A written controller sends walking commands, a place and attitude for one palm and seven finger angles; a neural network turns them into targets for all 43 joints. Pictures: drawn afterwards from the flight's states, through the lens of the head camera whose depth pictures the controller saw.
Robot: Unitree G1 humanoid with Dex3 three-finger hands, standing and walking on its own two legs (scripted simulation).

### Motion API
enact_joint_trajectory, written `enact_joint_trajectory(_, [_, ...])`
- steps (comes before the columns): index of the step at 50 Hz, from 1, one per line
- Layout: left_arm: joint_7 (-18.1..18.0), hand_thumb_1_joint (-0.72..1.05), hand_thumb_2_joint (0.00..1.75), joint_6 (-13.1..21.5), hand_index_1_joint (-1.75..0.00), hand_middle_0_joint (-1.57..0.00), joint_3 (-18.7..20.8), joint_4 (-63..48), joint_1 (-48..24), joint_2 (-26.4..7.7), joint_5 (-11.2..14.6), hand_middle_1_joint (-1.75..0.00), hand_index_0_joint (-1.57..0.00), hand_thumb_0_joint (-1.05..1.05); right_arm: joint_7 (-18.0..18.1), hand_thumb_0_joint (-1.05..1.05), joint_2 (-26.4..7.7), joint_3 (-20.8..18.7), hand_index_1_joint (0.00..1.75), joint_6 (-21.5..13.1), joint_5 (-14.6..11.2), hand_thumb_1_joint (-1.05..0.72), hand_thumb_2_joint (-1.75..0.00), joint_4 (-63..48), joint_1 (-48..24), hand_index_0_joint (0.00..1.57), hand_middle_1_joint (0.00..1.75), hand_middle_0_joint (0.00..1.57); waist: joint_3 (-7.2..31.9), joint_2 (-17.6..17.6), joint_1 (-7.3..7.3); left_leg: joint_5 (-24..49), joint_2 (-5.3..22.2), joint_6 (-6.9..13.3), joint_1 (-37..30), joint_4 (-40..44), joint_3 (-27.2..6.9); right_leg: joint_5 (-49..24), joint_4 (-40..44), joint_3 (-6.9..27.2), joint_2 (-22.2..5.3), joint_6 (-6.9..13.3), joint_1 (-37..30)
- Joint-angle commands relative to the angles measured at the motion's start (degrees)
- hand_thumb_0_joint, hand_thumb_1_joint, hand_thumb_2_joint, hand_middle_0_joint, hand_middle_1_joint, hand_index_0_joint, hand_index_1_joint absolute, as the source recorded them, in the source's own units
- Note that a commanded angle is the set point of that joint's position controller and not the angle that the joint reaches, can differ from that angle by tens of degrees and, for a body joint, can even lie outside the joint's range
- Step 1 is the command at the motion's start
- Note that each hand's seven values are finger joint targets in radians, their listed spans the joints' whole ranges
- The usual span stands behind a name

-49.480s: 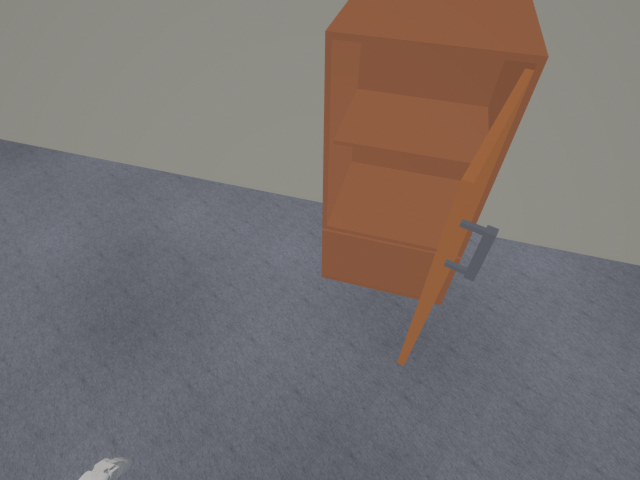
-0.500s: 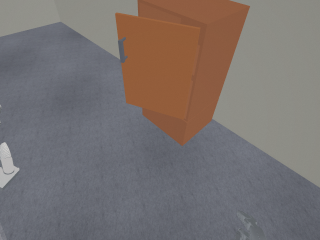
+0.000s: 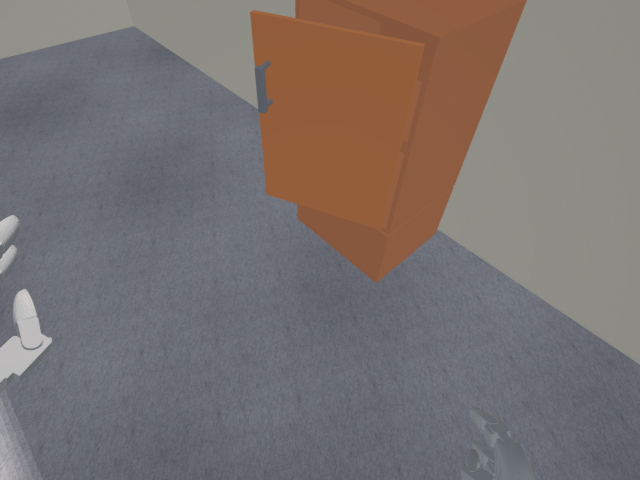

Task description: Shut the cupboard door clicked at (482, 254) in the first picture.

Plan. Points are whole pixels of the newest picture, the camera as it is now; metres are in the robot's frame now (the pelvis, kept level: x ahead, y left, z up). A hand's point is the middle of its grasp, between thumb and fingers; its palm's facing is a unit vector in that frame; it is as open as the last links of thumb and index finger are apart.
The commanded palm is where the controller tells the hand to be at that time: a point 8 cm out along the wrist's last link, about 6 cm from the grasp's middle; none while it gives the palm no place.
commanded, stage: let the arm hang, fingers relaxed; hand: left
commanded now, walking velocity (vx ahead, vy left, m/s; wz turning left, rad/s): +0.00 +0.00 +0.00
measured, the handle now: (264, 87) +1.04 +0.21 -0.04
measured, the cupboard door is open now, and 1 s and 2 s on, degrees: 25 25 25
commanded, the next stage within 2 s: look to check the result in 1.08 s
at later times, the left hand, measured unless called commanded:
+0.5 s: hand out of the picture -0.04 +0.19 -0.17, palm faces +0.00 -0.98 -0.22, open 7.2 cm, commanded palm none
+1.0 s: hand out of the picture +0.03 +0.18 -0.17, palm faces -0.02 -0.97 -0.23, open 7.4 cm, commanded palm none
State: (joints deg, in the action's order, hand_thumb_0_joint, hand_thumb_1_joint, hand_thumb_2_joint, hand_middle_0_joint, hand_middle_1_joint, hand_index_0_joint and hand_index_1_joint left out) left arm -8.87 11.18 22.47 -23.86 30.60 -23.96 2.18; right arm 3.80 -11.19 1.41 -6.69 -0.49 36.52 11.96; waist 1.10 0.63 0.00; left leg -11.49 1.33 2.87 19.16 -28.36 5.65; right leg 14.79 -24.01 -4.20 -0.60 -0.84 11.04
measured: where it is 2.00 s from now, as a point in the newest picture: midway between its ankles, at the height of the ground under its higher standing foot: outside the picture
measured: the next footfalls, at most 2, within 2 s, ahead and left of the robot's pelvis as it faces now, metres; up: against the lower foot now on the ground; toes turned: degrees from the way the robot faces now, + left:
none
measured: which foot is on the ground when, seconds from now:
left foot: down 0.00-1.00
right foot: down 0.00-1.00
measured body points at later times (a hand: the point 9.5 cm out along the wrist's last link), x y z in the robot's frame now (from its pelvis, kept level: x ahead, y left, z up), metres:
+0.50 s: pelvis -0.01 -0.01 +0.00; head +0.01 +0.00 +0.45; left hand -0.04 +0.24 -0.16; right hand +0.00 -0.27 -0.14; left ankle +0.04 +0.08 -0.74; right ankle -0.03 -0.13 -0.74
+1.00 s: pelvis +0.00 -0.01 +0.01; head +0.00 -0.01 +0.46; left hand +0.04 +0.23 -0.15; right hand +0.02 -0.26 -0.15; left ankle +0.04 +0.08 -0.74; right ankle -0.03 -0.13 -0.74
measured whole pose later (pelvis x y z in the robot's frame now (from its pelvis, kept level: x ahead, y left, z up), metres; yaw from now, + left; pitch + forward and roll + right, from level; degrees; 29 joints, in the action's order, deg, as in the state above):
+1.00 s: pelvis +0.00 -0.01 +0.01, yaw -1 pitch -1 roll +0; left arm -0.7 0.4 0.4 63.9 12.4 -12.2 -0.9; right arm 0.9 -12.5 -0.5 0.0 0.6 64.2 12.4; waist -1.2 0.4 -0.7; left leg -8.3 0.9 1.9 12.1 -21.5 6.6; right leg 13.7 -21.2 -3.3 -0.7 0.2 6.2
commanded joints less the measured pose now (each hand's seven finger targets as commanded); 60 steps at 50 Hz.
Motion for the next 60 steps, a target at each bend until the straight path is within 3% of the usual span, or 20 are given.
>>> enact_joint_trajectory(1, [7.9,0.90,0.90,-12.1,-0.30,-0.20,-16.8,29.4,-5.2,2.8,-2.8,-0.30,-0.20,0.00,-3.7,0.00,-15.2,-5.3,0.30,0.0,-0.1,-0.90,-0.90,1.4,-3.2,0.20,0.30,0.20,4.0,5.2,-1.50,22.2,7.1,-2.3,-7.5,-1.1,-5.8,-8.7,-2.7,3.3,-4.5,1.9,6.8])
enact_joint_trajectory(4, [8.5,0.90,0.90,-11.5,-0.30,-0.20,-17.5,37.6,-9.2,1.2,-3.1,-0.30,-0.20,0.00,-3.8,0.00,-16.0,-3.7,0.30,2.5,0.5,-0.90,-0.90,2.8,-3.6,0.20,0.30,0.20,4.1,-2.6,-0.24,18.5,8.9,0.7,-3.1,2.1,-10.1,-2.0,-6.4,2.7,-2.4,2.0,3.7])
enact_joint_trajectory(6, [8.5,0.90,0.90,-11.2,-0.30,-0.20,-18.2,44.5,-10.4,0.2,-3.5,-0.30,-0.20,0.00,-3.8,0.00,-15.4,-3.1,0.30,3.5,1.0,-0.90,-0.90,3.8,-4.2,0.20,0.30,0.20,4.6,-9.3,0.08,15.1,7.6,0.2,-3.7,2.2,-10.1,-4.2,-4.0,4.4,-3.7,2.7,2.5])
enact_joint_trajectory(8, [8.3,0.90,0.90,-11.4,-0.30,-0.20,-19.0,51.2,-11.9,0.7,-3.4,-0.30,-0.20,0.00,-3.9,0.00,-14.0,-2.6,0.30,4.7,1.3,-0.90,-0.90,5.4,-3.6,0.20,0.30,0.20,4.0,-10.2,-0.28,11.9,6.1,-0.1,-5.0,2.2,-9.6,-3.5,-3.0,6.1,-5.1,3.1,3.7])
enact_joint_trajectory(11, [8.0,0.90,0.90,-11.6,-0.30,-0.20,-20.3,60.0,-12.5,1.4,-3.3,-0.30,-0.20,0.00,-4.1,0.00,-12.6,-2.1,0.30,6.0,1.8,-0.90,-0.90,8.1,-3.0,0.20,0.30,0.20,2.8,-4.7,-0.31,7.6,5.1,-0.7,-6.1,4.0,-8.9,-0.7,-1.0,7.0,-5.4,2.8,4.0])
enact_joint_trajectory(15, [7.9,0.90,0.90,-11.3,-0.30,-0.20,-20.7,69.8,-11.4,3.0,-3.2,-0.30,-0.20,0.00,-3.6,0.00,-10.4,-2.1,0.30,6.3,1.8,-0.90,-0.90,12.9,-1.8,0.20,0.30,0.20,2.3,6.0,-0.24,2.0,4.3,-1.0,-6.4,6.7,-8.3,-0.6,0.9,7.1,-5.0,3.0,2.2])
enact_joint_trajectory(18, [7.9,0.90,0.90,-11.1,-0.30,-0.20,-19.9,74.7,-10.5,3.0,-3.2,-0.30,-0.20,0.00,-3.0,0.00,-10.1,-2.7,0.30,6.4,1.6,-0.90,-0.90,15.5,-0.5,0.20,0.30,0.20,2.6,9.7,0.01,0.8,4.8,-0.8,-6.8,7.4,-8.3,-1.9,2.5,6.3,-4.9,3.6,0.2])
enact_joint_trajectory(20, [8.0,0.90,0.90,-10.9,-0.30,-0.20,-20.1,77.5,-10.7,2.8,-3.1,-0.30,-0.20,0.00,-2.7,0.00,-10.1,-2.9,0.30,6.5,1.4,-0.90,-0.90,17.3,0.4,0.20,0.30,0.20,1.4,9.0,-0.07,-0.9,4.9,-0.9,-6.6,8.2,-8.7,-1.5,3.8,6.4,-5.0,3.9,-0.1])
enact_joint_trajectory(21, [8.0,0.90,0.90,-10.9,-0.30,-0.20,-20.0,78.6,-11.0,2.4,-3.1,-0.30,-0.20,0.00,-2.6,0.00,-10.7,-3.2,0.30,6.5,1.2,-0.90,-0.90,17.9,0.9,0.20,0.30,0.20,0.5,6.0,-0.10,-0.2,5.4,-0.8,-7.0,8.3,-9.1,-1.4,4.4,6.2,-4.9,3.9,0.4])
enact_joint_trajectory(23, [8.0,0.90,0.90,-10.7,-0.30,-0.20,-20.2,80.8,-11.5,2.8,-3.1,-0.30,-0.20,0.00,-2.4,0.00,-10.5,-3.3,0.30,6.5,1.1,-0.90,-0.90,19.6,2.0,0.20,0.30,0.20,-0.7,3.2,-0.45,-0.3,5.6,-0.8,-7.3,8.4,-8.9,-1.2,5.4,6.5,-5.3,4.0,0.8])
enact_joint_trajectory(30, [7.8,0.90,0.90,-10.6,-0.30,-0.20,-20.4,85.3,-12.2,3.0,-3.1,-0.30,-0.20,0.00,-2.2,0.00,-10.8,-3.6,0.30,6.6,1.2,-0.90,-0.90,23.1,3.4,0.20,0.30,0.20,-4.3,-2.5,-0.62,-3.2,5.7,-0.7,-8.6,10.2,-8.5,2.8,7.8,6.6,-5.7,3.9,3.4])
enact_joint_trajectory(39, [7.7,0.90,0.90,-10.7,-0.30,-0.20,-20.5,86.4,-13.6,2.7,-3.2,-0.30,-0.20,0.00,-2.5,0.00,-9.9,-3.5,0.30,6.7,1.3,-0.90,-0.90,24.9,2.4,0.20,0.30,0.20,-6.4,-2.2,-0.37,-3.9,5.5,-0.9,-8.3,11.9,-8.0,3.4,8.4,7.1,-5.6,3.4,4.1])
enact_joint_trajectory(47, [7.5,0.90,0.90,-10.2,-0.30,-0.20,-20.4,86.2,-14.8,2.8,-3.1,-0.30,-0.20,0.00,-2.4,0.00,-9.4,-3.2,0.30,6.0,1.2,-0.90,-0.90,25.4,1.4,0.20,0.30,0.20,-3.4,-0.6,-0.21,4.8,5.9,-1.2,-10.0,11.2,-7.5,-3.8,7.9,6.7,-5.9,3.1,0.4])
enact_joint_trajectory(53, [7.5,0.90,0.90,-10.2,-0.30,-0.20,-20.4,86.4,-15.5,3.2,-3.0,-0.30,-0.20,0.00,-2.2,0.00,-9.1,-2.9,0.30,5.7,1.2,-0.90,-0.90,25.8,1.1,0.20,0.30,0.20,-2.7,1.0,-0.31,7.7,5.9,-1.3,-10.8,11.2,-7.5,-6.2,8.0,6.5,-6.0,3.0,-1.3])
enact_joint_trajectory(60, [7.5,0.90,0.90,-10.0,-0.30,-0.20,-20.3,86.9,-15.6,3.1,-3.0,-0.30,-0.20,0.00,-2.0,0.00,-9.8,-2.9,0.30,5.7,1.2,-0.90,-0.90,25.9,0.9,0.20,0.30,0.20,-1.8,0.5,-0.40,9.7,6.1,-1.3,-12.3,11.0,-7.5,-7.9,8.6,6.4,-6.1,3.1,-2.4])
